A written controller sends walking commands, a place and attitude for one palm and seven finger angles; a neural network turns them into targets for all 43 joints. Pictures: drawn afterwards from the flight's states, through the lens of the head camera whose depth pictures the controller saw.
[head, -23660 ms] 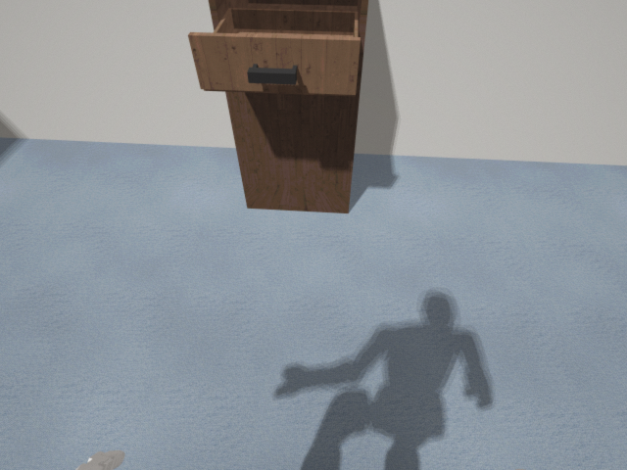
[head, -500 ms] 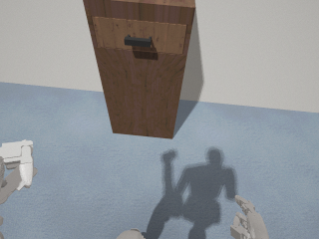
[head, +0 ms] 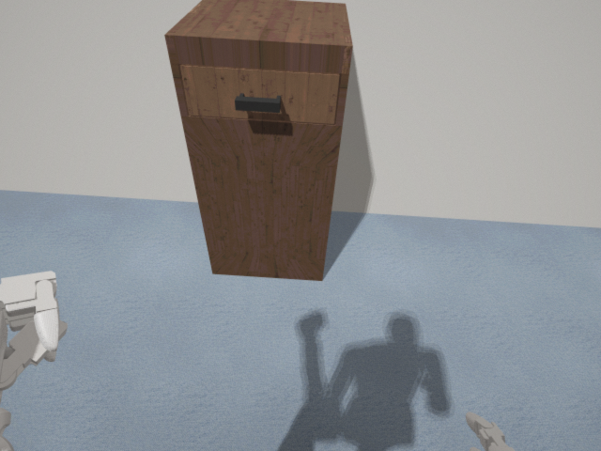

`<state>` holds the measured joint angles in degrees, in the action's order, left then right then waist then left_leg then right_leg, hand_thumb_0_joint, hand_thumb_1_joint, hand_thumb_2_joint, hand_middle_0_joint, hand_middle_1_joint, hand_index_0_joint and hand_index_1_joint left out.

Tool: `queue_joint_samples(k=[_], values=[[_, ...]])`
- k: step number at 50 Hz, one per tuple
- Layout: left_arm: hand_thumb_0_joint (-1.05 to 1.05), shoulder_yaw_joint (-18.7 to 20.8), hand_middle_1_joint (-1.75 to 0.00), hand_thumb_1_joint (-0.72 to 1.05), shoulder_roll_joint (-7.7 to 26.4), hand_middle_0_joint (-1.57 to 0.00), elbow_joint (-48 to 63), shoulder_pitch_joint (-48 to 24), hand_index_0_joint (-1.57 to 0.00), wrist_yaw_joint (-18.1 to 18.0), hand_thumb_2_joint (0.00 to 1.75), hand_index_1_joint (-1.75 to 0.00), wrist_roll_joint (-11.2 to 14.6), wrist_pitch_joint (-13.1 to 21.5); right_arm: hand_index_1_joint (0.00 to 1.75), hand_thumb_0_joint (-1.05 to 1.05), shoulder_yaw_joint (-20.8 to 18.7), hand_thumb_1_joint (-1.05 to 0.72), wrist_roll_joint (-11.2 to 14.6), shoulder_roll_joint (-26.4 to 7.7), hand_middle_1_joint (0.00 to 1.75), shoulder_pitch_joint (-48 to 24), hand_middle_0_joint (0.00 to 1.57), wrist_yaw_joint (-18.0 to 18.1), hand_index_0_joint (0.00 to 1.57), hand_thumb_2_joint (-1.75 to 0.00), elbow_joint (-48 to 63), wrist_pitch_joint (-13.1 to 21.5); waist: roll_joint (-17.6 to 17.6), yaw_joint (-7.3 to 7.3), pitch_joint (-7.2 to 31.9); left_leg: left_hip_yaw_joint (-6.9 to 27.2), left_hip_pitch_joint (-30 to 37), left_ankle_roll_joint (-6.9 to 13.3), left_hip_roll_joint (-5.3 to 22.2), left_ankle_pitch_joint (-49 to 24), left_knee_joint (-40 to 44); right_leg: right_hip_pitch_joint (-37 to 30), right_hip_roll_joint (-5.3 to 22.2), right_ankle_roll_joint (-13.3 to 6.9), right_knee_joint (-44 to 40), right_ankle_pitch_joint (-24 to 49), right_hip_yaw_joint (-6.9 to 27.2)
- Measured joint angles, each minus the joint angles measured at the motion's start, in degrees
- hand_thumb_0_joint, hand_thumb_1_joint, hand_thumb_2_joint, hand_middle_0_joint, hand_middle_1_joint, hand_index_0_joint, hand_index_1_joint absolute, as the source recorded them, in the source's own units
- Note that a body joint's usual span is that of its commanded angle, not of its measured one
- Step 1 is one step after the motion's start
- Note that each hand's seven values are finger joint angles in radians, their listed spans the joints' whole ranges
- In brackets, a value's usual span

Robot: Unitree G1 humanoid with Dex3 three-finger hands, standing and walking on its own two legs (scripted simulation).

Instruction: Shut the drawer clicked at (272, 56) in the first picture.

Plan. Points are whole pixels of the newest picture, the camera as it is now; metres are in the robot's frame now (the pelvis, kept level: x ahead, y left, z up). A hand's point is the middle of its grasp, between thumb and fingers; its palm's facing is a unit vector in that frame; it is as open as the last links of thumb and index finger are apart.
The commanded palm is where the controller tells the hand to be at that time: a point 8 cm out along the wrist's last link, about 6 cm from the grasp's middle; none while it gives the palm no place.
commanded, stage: stop stepping back and stand still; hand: left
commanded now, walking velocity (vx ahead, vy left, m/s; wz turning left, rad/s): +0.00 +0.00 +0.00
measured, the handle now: (259, 100) +0.96 +0.16 +0.04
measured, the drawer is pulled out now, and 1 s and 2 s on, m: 0.00 0.00 0.00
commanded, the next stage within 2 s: let the arm hang, fingers relaxed in 0.16 s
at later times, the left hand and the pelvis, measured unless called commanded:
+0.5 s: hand out of the picture +0.10 +0.21 -0.13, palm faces +0.00 -0.96 -0.28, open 3.0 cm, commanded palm none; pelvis +0.00 +0.01 +0.00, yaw +1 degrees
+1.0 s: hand out of the picture -0.02 +0.22 -0.15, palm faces +0.02 -0.96 -0.29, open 6.8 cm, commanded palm none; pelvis +0.00 +0.01 +0.02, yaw +1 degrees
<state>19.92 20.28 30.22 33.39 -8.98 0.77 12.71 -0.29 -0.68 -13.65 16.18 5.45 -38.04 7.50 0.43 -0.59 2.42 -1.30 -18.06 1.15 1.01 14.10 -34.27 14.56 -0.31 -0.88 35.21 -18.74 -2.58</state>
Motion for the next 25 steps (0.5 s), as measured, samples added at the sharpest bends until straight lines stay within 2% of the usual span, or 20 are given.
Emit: queue_joint_samples(k=[3, 6, 10, 13, 14, 15, 18, 21, 25], values=[[0.01, 0.86, -1.60, 0.88, -0.18, -1.41, -1.95, -0.60, -1.41, 0.04, 0.90, -1.60, -0.57, -0.21, 0.30, 0.02, 0.29, -0.91, 0.17, 0.95, 0.30, -0.70, 0.21, 0.15, 0.20, -0.90, 0.01, 0.40, 0.76, -0.13, -0.13, -0.93, 1.05, -0.33, -0.89, -0.03, 0.79, -0.27, 0.73, 0.38, 0.39, -0.22, 1.21], [0.01, 1.07, -1.60, 0.89, 0.12, -1.40, -2.57, -0.91, -1.41, 0.33, 0.90, -1.60, -0.95, 0.03, 0.30, 0.02, 0.99, -0.91, 0.08, 2.10, 0.30, -1.00, 0.20, -0.37, 0.20, -0.90, 0.84, 1.15, 0.11, -0.33, -0.58, -0.46, 1.54, -0.56, -0.61, -0.82, 2.61, -1.22, 0.33, -0.01, -2.19, 1.00, 0.79], [0.01, 0.36, -1.60, 0.89, 0.14, -1.40, -0.50, 0.43, -1.41, 0.91, 0.90, -1.60, -0.32, 0.69, 0.30, 0.02, 1.53, -0.90, 0.07, 2.69, 0.30, -1.72, 0.21, -1.59, 0.20, -0.90, 1.44, 1.42, -0.98, -0.20, -1.18, 0.22, 0.48, -0.77, 0.42, -0.75, 2.15, -1.67, -0.78, -0.36, -4.80, 2.32, 0.18], [0.01, -0.30, -1.60, 0.89, 0.03, -1.40, 0.13, 1.51, -1.41, 1.20, 0.90, -1.60, 0.02, 0.74, 0.30, 0.02, 1.52, -0.90, 0.09, 2.76, 0.30, -2.36, 0.21, -1.66, 0.20, -0.90, 1.15, 0.89, -0.88, 0.05, -1.61, -0.01, 1.08, -0.73, 0.17, -0.69, 2.86, -2.25, -0.53, -0.02, -5.63, 2.45, 0.41], [0.01, -1.51, -1.60, 0.89, 0.45, -1.40, -2.85, 0.16, -1.41, 2.16, 0.90, -1.60, -0.79, 1.17, 0.30, 0.02, 0.99, -0.90, 0.12, 2.19, 0.30, -2.69, 0.21, -2.71, 0.20, -0.90, 0.06, 1.68, -1.34, 0.28, -1.24, 0.15, 0.33, -0.53, -0.06, -0.78, 2.50, -1.44, -0.27, 0.18, -4.93, 2.53, 0.14], [0.01, -3.71, -1.60, 0.89, 0.94, -1.40, -8.21, -2.70, -1.41, 3.69, 0.90, -1.60, -1.52, -0.08, 0.30, 0.02, 0.38, -0.90, 0.26, 1.18, 0.30, -3.32, 0.21, -3.92, 0.20, -0.90, -1.29, 1.49, -2.04, 0.64, -0.90, 0.36, -0.60, -0.25, -0.52, -0.69, 1.77, -0.33, 0.22, 0.44, -3.53, 2.26, -0.13], [0.00, -10.18, -1.57, 0.89, -0.29, -1.38, -30.43, -12.00, -1.38, 6.75, 0.90, -1.58, -2.57, -7.96, 0.30, 0.01, -0.15, -0.90, 0.01, -1.57, 0.30, -6.33, 0.21, -5.51, 0.20, -0.90, -5.40, -2.41, -3.48, 1.04, -0.19, 0.16, -3.01, 0.67, -2.21, 0.07, -0.61, 2.62, 1.93, 1.09, 0.70, -0.47, 0.16], [0.00, -14.48, -1.52, 0.90, -3.47, -1.31, -52.36, -17.61, -1.32, 7.75, 0.90, -1.52, -3.18, -13.62, 0.30, 0.01, 0.09, -0.91, -0.47, -2.06, 0.30, -8.12, 0.21, -5.73, 0.20, -0.90, -8.51, -5.12, -3.72, 0.26, -1.34, 0.20, -2.81, 0.70, -2.46, 0.07, -1.04, 2.60, 2.21, 1.38, 1.60, -0.59, 0.16], [0.01, -19.01, -1.40, 0.90, -6.83, -1.19, -71.04, -18.29, -1.20, 8.53, 0.90, -1.40, -2.93, -15.66, 0.30, 0.01, 0.33, -0.91, -0.70, -0.79, 0.30, -7.35, 0.21, -5.87, 0.20, -0.90, -11.70, -7.12, -1.10, -0.79, -3.70, 0.49, -1.02, 0.28, -2.15, -0.83, 0.58, 0.66, 1.82, 0.71, -0.32, 0.38, -0.13]])
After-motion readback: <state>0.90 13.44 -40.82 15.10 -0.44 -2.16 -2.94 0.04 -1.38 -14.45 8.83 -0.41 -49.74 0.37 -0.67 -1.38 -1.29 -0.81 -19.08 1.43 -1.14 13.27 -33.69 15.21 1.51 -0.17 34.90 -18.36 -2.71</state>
